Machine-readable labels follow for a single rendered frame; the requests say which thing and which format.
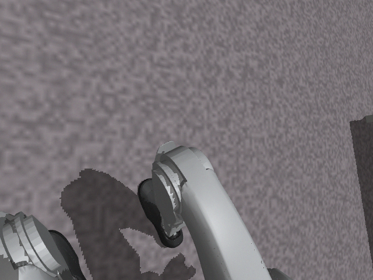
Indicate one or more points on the right robot hand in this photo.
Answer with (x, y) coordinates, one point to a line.
(276, 274)

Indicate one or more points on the right robot foot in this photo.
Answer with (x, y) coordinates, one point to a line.
(146, 198)

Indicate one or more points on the left robot foot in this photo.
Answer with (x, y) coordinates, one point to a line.
(68, 254)

